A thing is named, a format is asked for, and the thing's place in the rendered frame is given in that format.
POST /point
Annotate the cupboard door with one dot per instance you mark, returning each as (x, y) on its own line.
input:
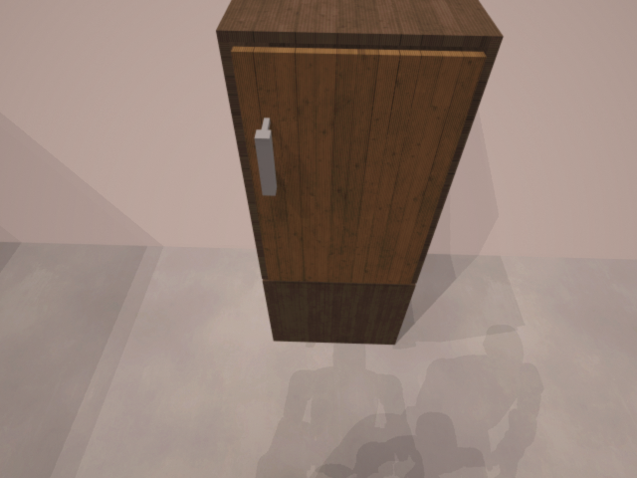
(363, 141)

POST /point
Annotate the handle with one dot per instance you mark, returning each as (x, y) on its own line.
(265, 156)

